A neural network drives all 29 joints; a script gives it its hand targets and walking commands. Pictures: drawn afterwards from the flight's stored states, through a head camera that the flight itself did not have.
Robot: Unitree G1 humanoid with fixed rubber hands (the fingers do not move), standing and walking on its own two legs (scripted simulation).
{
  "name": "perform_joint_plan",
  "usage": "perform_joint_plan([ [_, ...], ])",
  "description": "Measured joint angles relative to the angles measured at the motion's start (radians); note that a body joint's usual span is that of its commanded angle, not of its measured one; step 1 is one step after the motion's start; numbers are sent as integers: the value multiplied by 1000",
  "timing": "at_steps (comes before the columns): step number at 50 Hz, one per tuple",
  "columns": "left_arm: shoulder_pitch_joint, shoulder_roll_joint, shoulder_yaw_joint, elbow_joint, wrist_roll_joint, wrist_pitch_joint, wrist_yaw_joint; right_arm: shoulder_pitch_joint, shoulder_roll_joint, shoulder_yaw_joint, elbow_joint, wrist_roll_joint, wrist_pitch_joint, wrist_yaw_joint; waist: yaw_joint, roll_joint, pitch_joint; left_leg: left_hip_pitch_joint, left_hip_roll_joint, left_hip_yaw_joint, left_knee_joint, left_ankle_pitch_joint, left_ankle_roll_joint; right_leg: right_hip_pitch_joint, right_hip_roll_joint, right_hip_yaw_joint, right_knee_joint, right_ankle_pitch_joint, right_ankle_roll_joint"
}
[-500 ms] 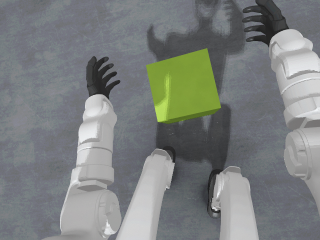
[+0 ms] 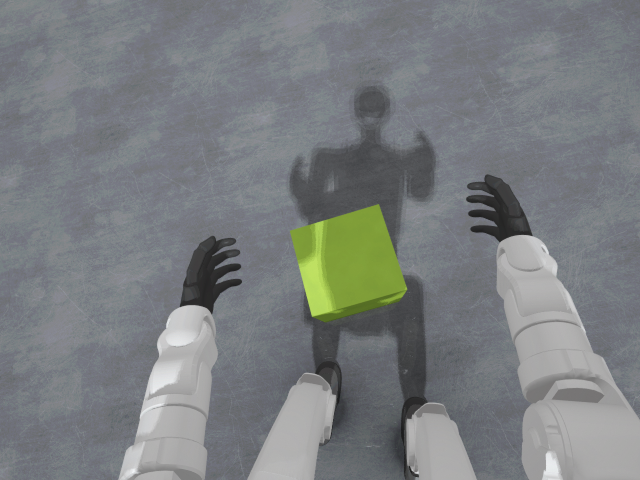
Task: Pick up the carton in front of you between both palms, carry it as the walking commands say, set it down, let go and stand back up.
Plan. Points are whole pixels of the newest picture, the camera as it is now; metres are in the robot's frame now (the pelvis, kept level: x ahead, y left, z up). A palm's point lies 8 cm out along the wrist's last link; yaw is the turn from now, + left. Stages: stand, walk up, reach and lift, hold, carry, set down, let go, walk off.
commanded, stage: let go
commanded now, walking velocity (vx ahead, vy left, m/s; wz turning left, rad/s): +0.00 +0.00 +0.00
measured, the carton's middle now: (349, 269) +0.45 +0.09 -0.56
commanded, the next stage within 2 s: stand in 1.12 s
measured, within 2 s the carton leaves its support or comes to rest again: neither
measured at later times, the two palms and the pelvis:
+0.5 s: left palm (131, 367) +0.23 +0.25 +0.01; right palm (602, 340) +0.32 -0.19 -0.01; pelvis +0.08 +0.01 +0.08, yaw +2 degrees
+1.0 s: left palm (134, 377) +0.22 +0.24 +0.02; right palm out of the picture +0.24 -0.23 +0.02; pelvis +0.07 -0.01 +0.08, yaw +3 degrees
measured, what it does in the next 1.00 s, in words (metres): rises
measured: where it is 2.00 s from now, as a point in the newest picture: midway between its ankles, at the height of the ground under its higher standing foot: (368, 437)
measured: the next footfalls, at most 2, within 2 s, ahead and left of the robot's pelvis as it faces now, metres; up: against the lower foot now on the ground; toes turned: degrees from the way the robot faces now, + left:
none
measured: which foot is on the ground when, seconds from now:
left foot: down 0.00-1.00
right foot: down 0.00-1.00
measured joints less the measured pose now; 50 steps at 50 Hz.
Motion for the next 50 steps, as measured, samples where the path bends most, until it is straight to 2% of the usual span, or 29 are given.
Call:
perform_joint_plan([
  [4, 121, 58, -69, -11, -15, -17, -49, 177, 45, 2, -90, 24, -22, -46, -14, 19, 33, 164, 4, 7, -62, -6, 10, 172, 0, 9, -87, 10, 6],
  [8, 238, 114, -141, -34, -39, -36, -76, 324, 56, 24, -141, 61, -49, -60, -30, 28, 68, 327, 0, 13, -121, -15, 19, 343, -8, 16, -164, 12, 10],
  [14, 420, 168, -226, -89, -74, -63, -75, 494, 41, 62, -156, 97, -97, -41, -43, 32, 93, 544, -22, 14, -205, -29, 28, 566, -35, 16, -257, -1, 16],
  [21, 563, 184, -254, -117, -96, -69, -61, 633, 33, 95, -170, 103, -127, -11, -71, 39, 112, 754, -42, 1, -312, -23, 29, 780, -58, 5, -363, -1, 13],
  [32, 603, 189, -226, -50, -74, -78, -46, 865, 14, 158, -262, 138, -126, 48, -154, 4, 142, 1008, -26, -29, -466, 12, 3, 1041, -46, -19, -527, 39, -16],
  [36, 608, 191, -214, -33, -56, -69, -44, 926, -2, 176, -292, 161, -111, 70, -175, -11, 147, 1077, -15, -32, -503, 23, -6, 1111, -37, -20, -567, 54, -27],
  [40, 607, 195, -210, -34, -37, -24, -33, 958, -9, 181, -300, 177, -106, 75, -184, -16, 145, 1107, -8, -35, -503, 22, -11, 1144, -29, -24, -573, 58, -33],
  [50, 592, 212, -217, -64, -33, 77, -4, 941, 1, 196, -280, 175, -72, 65, -180, -14, 164, 1126, -16, -48, -441, 5, -5, 1173, -32, -37, -522, 39, -27],
])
